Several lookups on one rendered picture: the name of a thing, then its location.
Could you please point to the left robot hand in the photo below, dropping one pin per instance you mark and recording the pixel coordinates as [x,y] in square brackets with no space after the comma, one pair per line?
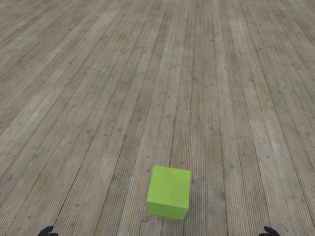
[46,230]

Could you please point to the right robot hand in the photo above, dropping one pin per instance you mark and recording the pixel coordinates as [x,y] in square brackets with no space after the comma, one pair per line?
[271,232]

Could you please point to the carton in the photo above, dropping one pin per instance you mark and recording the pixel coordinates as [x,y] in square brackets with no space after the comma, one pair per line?
[169,192]

